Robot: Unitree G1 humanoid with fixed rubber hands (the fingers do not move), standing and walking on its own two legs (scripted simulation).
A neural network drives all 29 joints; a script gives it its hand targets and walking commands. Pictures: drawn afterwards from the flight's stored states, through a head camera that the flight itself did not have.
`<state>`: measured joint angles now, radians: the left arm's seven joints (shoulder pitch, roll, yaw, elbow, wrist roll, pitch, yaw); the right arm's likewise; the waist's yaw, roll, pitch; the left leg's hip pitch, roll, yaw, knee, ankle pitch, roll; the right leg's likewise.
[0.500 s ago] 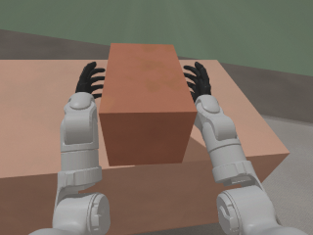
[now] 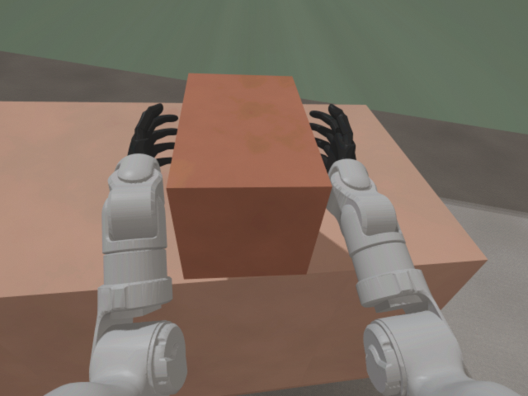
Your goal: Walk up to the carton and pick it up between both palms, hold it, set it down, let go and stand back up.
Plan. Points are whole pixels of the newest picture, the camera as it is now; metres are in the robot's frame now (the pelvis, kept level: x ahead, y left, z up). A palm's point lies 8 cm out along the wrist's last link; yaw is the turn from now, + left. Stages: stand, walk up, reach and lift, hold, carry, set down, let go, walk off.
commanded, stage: hold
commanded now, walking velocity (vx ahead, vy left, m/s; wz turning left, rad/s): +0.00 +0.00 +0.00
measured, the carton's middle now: (243, 167) +0.40 +0.02 +0.16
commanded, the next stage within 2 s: set down in 0.08 s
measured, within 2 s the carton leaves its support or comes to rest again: neither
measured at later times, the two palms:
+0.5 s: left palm (134, 156) +0.39 +0.18 +0.19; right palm (315, 156) +0.40 -0.10 +0.19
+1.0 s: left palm (154, 161) +0.42 +0.16 +0.15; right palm (319, 161) +0.42 -0.11 +0.16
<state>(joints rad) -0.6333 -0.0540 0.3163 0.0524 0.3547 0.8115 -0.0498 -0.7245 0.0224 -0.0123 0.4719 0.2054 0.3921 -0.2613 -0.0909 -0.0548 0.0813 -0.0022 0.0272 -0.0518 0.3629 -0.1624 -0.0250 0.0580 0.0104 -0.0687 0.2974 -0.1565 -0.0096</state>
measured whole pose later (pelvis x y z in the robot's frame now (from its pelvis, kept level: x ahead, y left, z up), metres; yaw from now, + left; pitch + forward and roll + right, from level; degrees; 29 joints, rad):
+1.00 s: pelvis +0.03 +0.01 +0.00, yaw -1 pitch -8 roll -1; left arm -0.70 -0.06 0.33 0.43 0.36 0.42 0.00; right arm -0.75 0.05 -0.16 0.77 -0.01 -0.02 -0.18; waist -0.01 -0.05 0.11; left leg -0.01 0.02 -0.03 0.33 -0.18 -0.02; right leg 0.05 0.01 -0.05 0.25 -0.16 0.00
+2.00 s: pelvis +0.04 +0.01 +0.00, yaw -3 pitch +2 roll -1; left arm -0.85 -0.03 0.48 0.88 0.36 0.14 0.02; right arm -0.88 0.14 -0.61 0.97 -0.39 -0.15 -0.10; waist 0.05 -0.06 0.02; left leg -0.19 0.03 0.00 0.33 -0.18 -0.02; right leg -0.14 0.01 -0.02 0.26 -0.15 0.00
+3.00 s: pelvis +0.04 +0.01 +0.00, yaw -5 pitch +8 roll +0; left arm -0.94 -0.06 0.59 0.95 0.41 0.03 0.03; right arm -0.91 0.16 -0.76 0.89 -0.51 -0.13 -0.03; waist 0.09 -0.04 -0.01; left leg -0.29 0.03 0.04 0.32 -0.16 -0.01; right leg -0.28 0.01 0.02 0.28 -0.14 0.01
